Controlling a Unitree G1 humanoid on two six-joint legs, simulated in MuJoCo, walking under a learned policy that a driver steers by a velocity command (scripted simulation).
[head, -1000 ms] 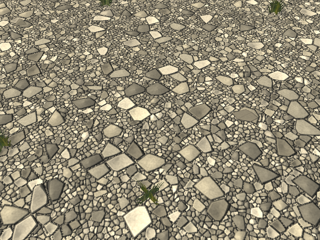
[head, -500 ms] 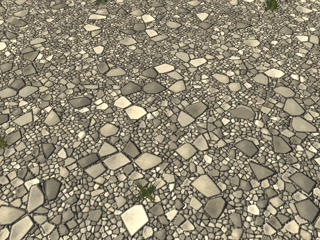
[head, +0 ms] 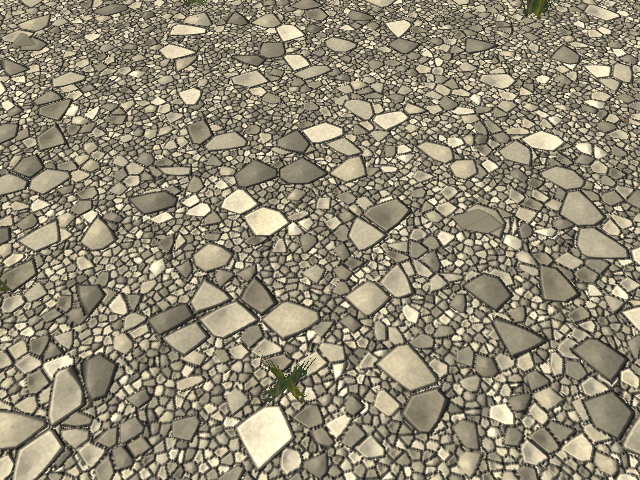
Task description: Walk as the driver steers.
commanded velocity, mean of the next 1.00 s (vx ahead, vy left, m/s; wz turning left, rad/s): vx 0.37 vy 0.00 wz -0.06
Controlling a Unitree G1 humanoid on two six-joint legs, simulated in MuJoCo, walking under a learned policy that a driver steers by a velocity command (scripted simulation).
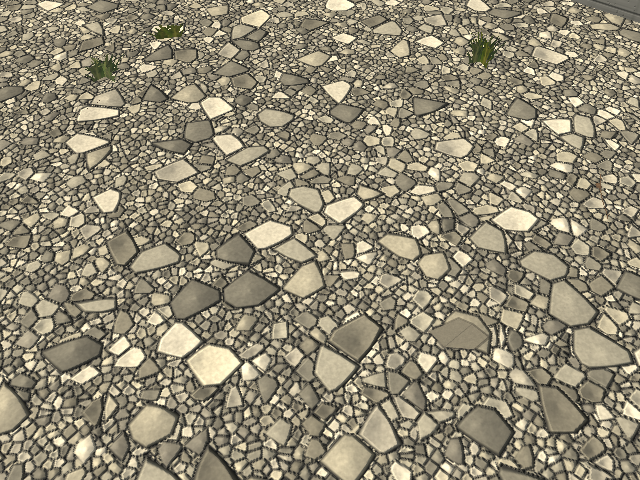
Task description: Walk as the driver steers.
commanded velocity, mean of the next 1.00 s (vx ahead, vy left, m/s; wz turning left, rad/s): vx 0.44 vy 0.00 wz -0.28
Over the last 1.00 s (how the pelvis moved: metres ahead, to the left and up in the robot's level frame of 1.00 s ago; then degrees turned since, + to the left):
0.41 0.02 0.01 -5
